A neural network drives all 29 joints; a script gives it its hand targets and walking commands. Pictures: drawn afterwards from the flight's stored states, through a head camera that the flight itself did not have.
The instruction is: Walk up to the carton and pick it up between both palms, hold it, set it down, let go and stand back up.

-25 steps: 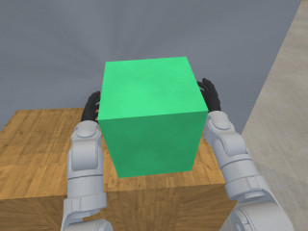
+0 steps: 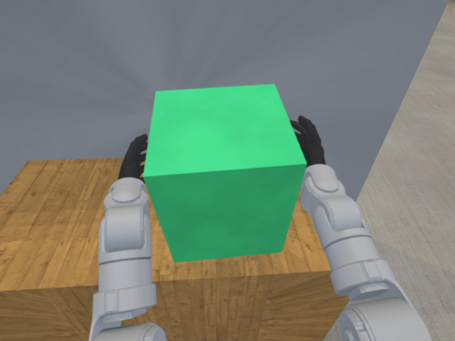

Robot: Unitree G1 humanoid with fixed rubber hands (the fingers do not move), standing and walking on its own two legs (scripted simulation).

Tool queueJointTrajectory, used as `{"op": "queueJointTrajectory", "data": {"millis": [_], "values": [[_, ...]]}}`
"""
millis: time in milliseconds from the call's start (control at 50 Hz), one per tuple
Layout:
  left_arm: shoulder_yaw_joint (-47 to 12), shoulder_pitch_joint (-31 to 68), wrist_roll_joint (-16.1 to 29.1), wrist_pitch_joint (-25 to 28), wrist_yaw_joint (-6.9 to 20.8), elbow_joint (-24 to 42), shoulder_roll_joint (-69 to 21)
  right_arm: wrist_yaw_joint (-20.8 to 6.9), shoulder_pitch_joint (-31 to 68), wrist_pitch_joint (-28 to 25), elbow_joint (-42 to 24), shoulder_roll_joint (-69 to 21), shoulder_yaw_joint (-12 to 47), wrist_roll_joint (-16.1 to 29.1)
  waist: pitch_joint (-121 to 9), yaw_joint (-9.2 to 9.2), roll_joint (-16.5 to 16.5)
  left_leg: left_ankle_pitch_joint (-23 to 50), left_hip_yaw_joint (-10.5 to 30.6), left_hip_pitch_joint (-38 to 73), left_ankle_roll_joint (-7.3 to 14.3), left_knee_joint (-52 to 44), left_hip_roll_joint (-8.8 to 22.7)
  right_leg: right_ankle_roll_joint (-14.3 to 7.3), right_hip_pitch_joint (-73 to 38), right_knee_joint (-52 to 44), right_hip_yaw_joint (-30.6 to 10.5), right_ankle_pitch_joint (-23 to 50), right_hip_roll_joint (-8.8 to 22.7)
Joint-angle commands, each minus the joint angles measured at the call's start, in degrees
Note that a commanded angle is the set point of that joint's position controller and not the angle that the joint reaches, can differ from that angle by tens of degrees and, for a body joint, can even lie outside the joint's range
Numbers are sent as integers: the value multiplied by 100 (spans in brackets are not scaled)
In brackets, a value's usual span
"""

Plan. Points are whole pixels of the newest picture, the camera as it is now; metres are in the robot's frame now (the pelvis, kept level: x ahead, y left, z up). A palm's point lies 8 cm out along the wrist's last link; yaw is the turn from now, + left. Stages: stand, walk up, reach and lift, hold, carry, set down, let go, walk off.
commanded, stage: hold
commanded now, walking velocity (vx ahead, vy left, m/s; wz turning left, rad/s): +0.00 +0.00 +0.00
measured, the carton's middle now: (222, 176) +0.38 +0.01 +0.14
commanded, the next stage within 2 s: none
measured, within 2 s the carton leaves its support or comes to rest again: neither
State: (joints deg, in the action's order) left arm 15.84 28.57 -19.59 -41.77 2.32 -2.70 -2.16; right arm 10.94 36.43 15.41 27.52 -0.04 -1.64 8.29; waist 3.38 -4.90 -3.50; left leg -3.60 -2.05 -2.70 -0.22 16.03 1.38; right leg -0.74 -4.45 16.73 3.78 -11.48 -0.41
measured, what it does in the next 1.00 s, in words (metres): stands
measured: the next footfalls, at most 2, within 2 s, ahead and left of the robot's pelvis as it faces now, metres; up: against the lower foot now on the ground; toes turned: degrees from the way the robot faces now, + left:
none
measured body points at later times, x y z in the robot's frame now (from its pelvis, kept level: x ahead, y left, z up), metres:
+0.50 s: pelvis +0.00 +0.00 +0.00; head -0.04 +0.03 +0.45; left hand +0.37 +0.16 +0.16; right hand +0.37 -0.14 +0.19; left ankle +0.07 +0.12 -0.75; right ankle -0.01 -0.10 -0.75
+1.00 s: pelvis +0.00 +0.00 +0.00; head -0.04 +0.02 +0.45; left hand +0.36 +0.16 +0.16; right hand +0.37 -0.14 +0.19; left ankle +0.07 +0.12 -0.75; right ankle -0.01 -0.10 -0.75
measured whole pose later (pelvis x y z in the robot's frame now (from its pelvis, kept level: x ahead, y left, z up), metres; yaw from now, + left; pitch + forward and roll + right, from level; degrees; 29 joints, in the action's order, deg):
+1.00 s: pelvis +0.00 +0.00 +0.00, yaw +0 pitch -10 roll +0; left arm 15.9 27.9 -19.9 -41.6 2.3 -2.3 -2.7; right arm 10.9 36.4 14.8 27.8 0.6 -0.9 9.0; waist 3.9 -4.7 -3.7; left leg -3.8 -2.4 -2.3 -0.3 16.0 1.5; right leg -0.8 -4.7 16.7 3.4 -11.5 -0.5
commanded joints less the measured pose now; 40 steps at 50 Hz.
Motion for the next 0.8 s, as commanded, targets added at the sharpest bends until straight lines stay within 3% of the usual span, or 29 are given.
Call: {"op": "queueJointTrajectory", "data": {"millis": [0,120,200,260,320,420,620,640,700,740,780], "values": [[-2599,4216,899,558,814,856,-2537,-613,3925,-428,-1342,-2753,1909,189,-2172,-26,424,326,-60,1757,89,37,-166,359,1038,-465,204,584,-88],[-2496,4177,836,581,867,960,-2515,-574,3922,-491,-1390,-2807,1990,239,-2505,-19,296,768,-73,1909,84,134,-196,409,691,-391,183,1148,-115],[-2444,4202,787,589,863,702,-2485,-585,4025,-517,-1296,-2731,1917,187,-2236,24,372,563,-94,1779,90,102,-173,390,838,-442,192,860,-89],[-2770,4286,966,663,803,1178,-2612,-600,3999,-589,-1595,-2846,2100,322,-2785,-14,496,1112,-50,2083,-10,273,-181,357,812,-341,180,1282,-125],[-2922,4378,1036,710,716,1356,-2621,-607,3985,-582,-1619,-2864,2141,370,-2876,-61,620,1194,-23,2201,-65,333,-179,336,900,-347,208,1226,-169],[-2721,4129,908,565,721,1029,-2553,-647,3796,-496,-1291,-2646,1866,212,-2205,-53,588,658,-46,2094,-70,147,-145,293,1202,-503,203,607,-135],[-2589,4062,872,544,820,1114,-2509,-557,3880,-495,-1555,-2747,2093,382,-2514,-60,316,993,-55,1929,28,213,-185,394,670,-375,183,1276,-136],[-2601,4062,891,555,830,1087,-2524,-545,3949,-492,-1574,-2778,2119,363,-2503,2,354,1031,-53,1918,11,221,-215,425,658,-386,168,1355,-124],[-2657,4139,882,589,818,1160,-2482,-551,3784,-476,-1499,-2756,2089,392,-2527,-78,387,1019,-36,2030,-7,237,-199,407,743,-383,175,1309,-138],[-2641,4119,868,603,818,1214,-2448,-563,3717,-477,-1467,-2775,2074,346,-2425,-8,468,934,-57,1998,1,192,-201,394,770,-396,184,1233,-116],[-2757,4188,938,612,787,1360,-2524,-580,3741,-481,-1487,-2765,2096,372,-2510,-53,536,1055,-58,2081,-59,229,-200,379,837,-379,191,1247,-143]]}}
